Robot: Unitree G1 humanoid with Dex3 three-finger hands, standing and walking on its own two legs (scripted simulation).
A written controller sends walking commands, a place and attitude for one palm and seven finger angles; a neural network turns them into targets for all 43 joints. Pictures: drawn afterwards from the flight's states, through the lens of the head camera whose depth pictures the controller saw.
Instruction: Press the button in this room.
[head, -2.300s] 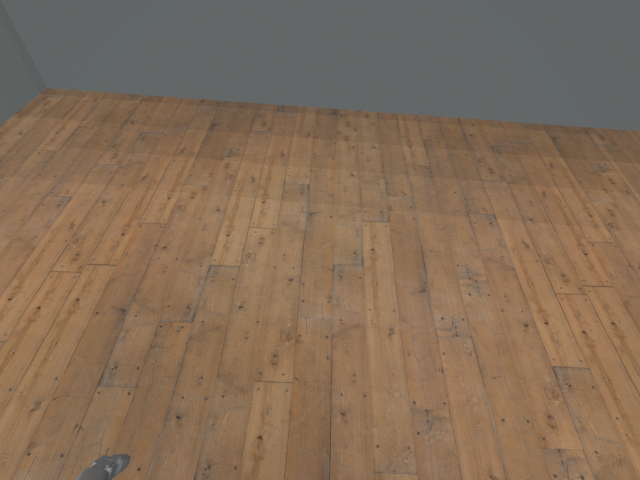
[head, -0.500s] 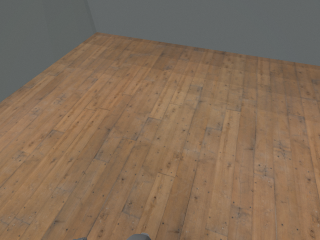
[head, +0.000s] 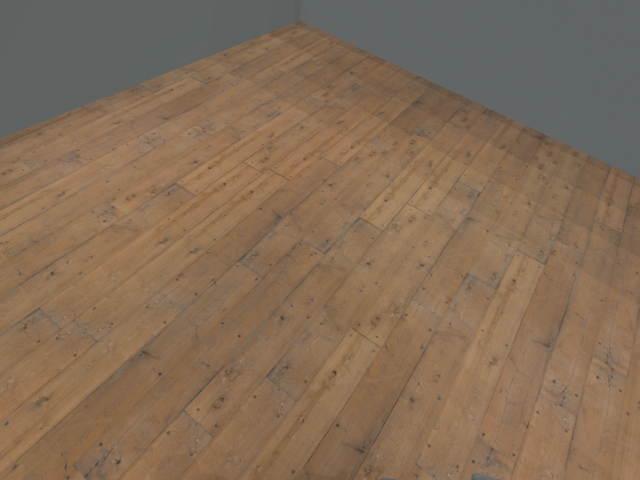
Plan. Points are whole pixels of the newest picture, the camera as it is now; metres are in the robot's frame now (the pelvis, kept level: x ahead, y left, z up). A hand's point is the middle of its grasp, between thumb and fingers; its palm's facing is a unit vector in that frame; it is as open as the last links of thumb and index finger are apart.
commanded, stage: turn or walk to find it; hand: left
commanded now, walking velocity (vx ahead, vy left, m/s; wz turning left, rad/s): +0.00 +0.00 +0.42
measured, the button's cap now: out of the picture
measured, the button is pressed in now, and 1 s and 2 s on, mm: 0 0 0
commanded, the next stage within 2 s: none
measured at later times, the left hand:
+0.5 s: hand out of the picture +0.05 +0.18 -0.14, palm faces +0.18 -0.94 -0.28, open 7.3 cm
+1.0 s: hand out of the picture -0.16 +0.17 -0.18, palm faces +0.47 -0.85 -0.23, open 7.3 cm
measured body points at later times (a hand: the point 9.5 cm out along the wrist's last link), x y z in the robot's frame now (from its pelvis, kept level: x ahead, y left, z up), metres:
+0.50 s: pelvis -0.04 -0.03 +0.00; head -0.01 -0.05 +0.45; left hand +0.04 +0.23 -0.12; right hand +0.00 -0.28 -0.16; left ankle +0.00 +0.08 -0.73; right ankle -0.03 -0.14 -0.74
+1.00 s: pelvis -0.08 -0.01 -0.01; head -0.06 +0.02 +0.44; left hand -0.19 +0.22 -0.17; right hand +0.12 -0.21 -0.14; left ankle -0.13 +0.07 -0.74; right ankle -0.03 -0.14 -0.73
